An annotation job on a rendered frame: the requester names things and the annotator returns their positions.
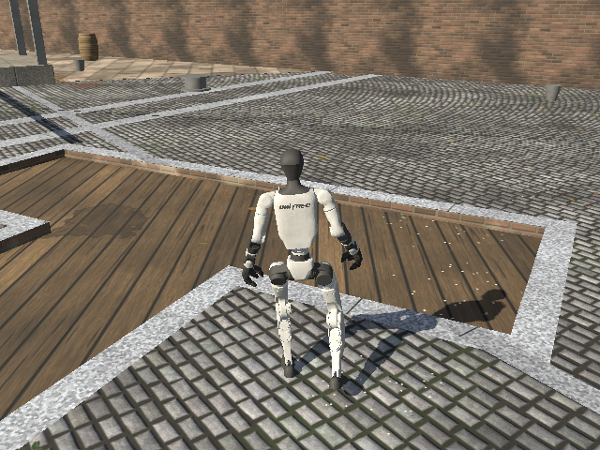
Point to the left robot hand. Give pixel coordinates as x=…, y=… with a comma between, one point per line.
x=251, y=272

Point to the right robot hand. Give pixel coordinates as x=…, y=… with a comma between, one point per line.
x=357, y=257

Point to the left robot forearm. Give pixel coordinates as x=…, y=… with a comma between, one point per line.
x=251, y=253

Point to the humanoid robot head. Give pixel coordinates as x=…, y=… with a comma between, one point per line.
x=291, y=162

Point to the right robot foot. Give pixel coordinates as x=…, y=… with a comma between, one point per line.
x=336, y=382

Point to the right robot forearm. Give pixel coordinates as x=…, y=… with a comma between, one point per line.
x=347, y=241

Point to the robot left upper arm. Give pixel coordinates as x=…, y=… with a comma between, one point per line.
x=265, y=201

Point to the robot right upper arm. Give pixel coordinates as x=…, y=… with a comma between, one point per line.
x=324, y=196

